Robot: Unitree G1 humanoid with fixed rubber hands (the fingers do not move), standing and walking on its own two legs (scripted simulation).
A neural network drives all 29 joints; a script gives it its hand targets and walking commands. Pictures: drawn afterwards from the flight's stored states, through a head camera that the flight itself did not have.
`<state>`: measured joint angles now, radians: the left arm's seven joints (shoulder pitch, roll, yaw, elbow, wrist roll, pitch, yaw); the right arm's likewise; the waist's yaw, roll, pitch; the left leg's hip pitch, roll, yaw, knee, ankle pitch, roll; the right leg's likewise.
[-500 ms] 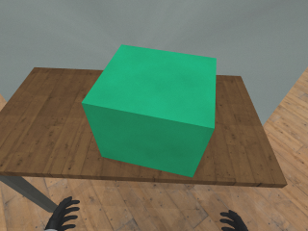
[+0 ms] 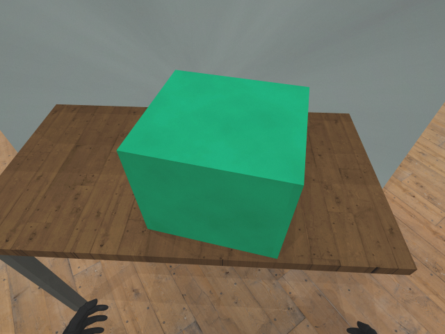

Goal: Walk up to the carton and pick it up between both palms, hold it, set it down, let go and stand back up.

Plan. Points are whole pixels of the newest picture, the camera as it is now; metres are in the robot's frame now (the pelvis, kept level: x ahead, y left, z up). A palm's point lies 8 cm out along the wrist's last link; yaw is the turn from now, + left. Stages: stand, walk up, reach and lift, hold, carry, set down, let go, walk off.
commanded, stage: stand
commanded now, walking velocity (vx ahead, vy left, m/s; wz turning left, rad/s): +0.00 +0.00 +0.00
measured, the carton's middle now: (224, 161) +0.49 -0.01 +0.02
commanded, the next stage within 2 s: none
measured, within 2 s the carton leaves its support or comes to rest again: neither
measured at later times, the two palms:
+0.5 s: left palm out of the picture +0.13 +0.26 -0.09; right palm out of the picture +0.09 -0.28 -0.11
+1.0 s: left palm out of the picture +0.12 +0.26 -0.09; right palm out of the picture +0.08 -0.28 -0.11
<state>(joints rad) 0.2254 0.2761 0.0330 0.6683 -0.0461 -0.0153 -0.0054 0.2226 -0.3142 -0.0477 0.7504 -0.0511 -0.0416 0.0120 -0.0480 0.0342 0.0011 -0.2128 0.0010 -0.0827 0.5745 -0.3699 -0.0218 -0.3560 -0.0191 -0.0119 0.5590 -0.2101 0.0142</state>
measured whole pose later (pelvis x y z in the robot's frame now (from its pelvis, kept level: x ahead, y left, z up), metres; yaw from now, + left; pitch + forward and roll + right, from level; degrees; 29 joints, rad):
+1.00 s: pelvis -0.01 +0.00 +0.00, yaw +0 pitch +0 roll +0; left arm 0.22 0.28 0.03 0.77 -0.05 -0.03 0.00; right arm 0.22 -0.31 -0.05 0.84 -0.05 -0.04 0.01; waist -0.05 0.03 0.00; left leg -0.21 0.00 -0.08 0.57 -0.36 -0.02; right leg -0.36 -0.02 -0.01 0.56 -0.20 0.01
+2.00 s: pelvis -0.02 -0.01 +0.00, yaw +0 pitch -2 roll +1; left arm 0.22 0.28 0.03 0.84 -0.05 -0.03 0.00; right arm 0.22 -0.31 -0.05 0.92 -0.04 -0.04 0.01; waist -0.05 0.03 0.00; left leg -0.21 0.00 -0.08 0.57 -0.34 -0.02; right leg -0.36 -0.02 -0.01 0.56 -0.18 0.00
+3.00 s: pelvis -0.03 -0.01 +0.00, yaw +0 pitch -2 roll +1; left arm 0.21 0.28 0.03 0.86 -0.05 -0.03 0.00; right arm 0.22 -0.31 -0.05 0.95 -0.04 -0.04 0.01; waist -0.05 0.03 0.00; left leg -0.21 0.00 -0.08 0.57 -0.33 -0.03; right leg -0.36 -0.02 -0.01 0.56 -0.17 0.00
